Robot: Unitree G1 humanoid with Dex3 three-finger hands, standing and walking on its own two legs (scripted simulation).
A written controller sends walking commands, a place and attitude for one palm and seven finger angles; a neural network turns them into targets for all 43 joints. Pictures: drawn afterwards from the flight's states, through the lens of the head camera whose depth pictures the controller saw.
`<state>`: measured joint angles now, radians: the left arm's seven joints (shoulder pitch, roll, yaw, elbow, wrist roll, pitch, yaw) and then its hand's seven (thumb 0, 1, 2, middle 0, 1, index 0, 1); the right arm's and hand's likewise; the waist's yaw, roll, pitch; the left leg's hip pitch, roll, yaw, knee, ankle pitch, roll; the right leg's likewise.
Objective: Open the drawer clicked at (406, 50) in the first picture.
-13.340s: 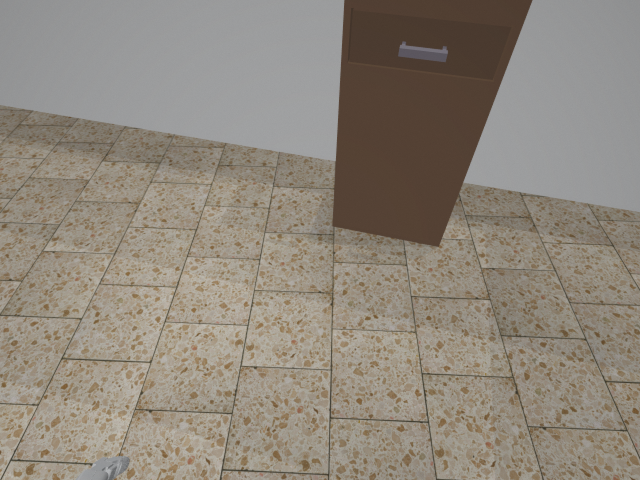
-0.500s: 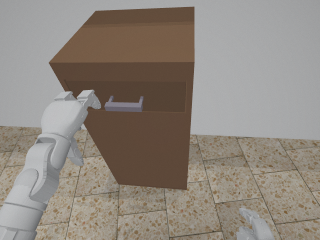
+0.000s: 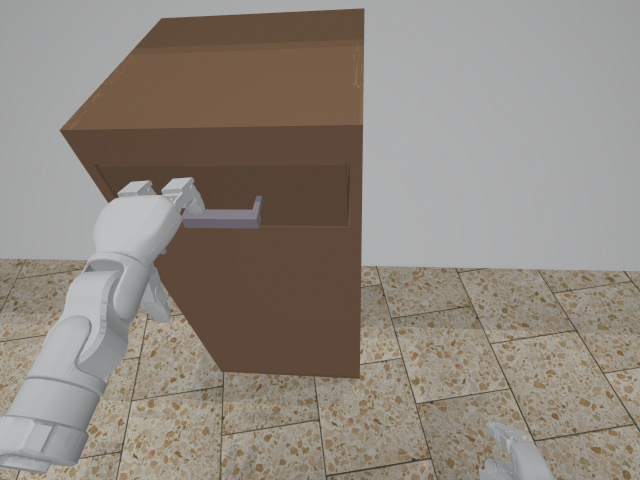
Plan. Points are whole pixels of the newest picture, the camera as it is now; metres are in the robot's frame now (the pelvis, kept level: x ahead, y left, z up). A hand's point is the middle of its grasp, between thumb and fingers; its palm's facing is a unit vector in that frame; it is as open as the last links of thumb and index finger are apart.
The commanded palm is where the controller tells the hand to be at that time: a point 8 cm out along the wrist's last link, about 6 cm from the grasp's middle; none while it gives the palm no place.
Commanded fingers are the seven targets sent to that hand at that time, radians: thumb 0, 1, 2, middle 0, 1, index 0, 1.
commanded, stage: move the hooked fingers above the handle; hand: left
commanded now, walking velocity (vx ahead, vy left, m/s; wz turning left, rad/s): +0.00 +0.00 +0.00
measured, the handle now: (224, 210) +0.51 +0.23 +0.03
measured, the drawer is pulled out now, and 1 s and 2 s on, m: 0.00 0.00 0.00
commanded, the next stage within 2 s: lower the fingers behind the handle in 1.70 s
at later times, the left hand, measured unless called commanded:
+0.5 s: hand (195, 230) +0.40 +0.22 +0.10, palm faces +0.02 -0.06 -1.00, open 13.8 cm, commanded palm +0.38 +0.23 +0.16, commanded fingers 0.00 -0.50 0.30 -0.30 -1.20 -0.30 -1.20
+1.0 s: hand (215, 210) +0.46 +0.21 +0.08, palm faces -0.02 -0.05 -1.00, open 13.8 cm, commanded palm +0.44 +0.23 +0.14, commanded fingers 0.00 -0.50 0.30 -0.30 -1.20 -0.30 -1.20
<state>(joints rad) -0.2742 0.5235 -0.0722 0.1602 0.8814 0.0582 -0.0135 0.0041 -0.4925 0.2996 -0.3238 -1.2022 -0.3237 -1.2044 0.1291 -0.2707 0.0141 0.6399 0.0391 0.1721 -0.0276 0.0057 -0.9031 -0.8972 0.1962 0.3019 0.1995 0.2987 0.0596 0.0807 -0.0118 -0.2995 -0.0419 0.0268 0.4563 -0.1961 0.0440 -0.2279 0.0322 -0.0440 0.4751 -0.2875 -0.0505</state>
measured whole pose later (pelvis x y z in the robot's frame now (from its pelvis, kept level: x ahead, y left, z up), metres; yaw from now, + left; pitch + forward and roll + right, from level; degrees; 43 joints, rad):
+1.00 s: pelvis +0.03 +0.00 -0.01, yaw -1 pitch +10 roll +0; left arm -0.62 0.48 -0.10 0.66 0.96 -0.02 0.09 0.00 -0.49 0.30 -0.32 -1.20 -0.32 -1.20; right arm 0.25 -0.27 -0.04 0.66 0.05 0.21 -0.05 0.00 -0.90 -0.90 0.20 0.30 0.20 0.30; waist -0.02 0.05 -0.09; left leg -0.48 -0.03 0.04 0.58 -0.28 0.04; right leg -0.40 0.04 -0.03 0.59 -0.36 -0.05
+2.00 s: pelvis +0.02 +0.00 -0.01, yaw -1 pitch +10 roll +0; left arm -0.58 0.48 -0.09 0.67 0.97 -0.04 0.10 0.00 -0.49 0.30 -0.32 -1.20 -0.32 -1.20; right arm 0.27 -0.27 -0.05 0.66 0.05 0.21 -0.04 0.00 -0.90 -0.90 0.20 0.30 0.20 0.30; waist -0.01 0.06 -0.10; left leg -0.47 -0.03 0.05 0.58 -0.28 0.04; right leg -0.40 0.04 -0.02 0.58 -0.35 -0.05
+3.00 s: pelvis +0.02 +0.00 -0.02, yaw -2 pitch +15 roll -1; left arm -0.60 0.47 -0.04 0.87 1.04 -0.09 0.27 0.00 -0.49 0.30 -0.32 -1.20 -0.32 -1.20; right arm 0.30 -0.25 -0.07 0.68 0.03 0.19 -0.05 0.00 -0.90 -0.90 0.20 0.30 0.20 0.30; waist -0.05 0.04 -0.14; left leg -0.64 -0.01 0.05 0.71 -0.33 0.05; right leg -0.56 0.06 -0.03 0.69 -0.39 -0.05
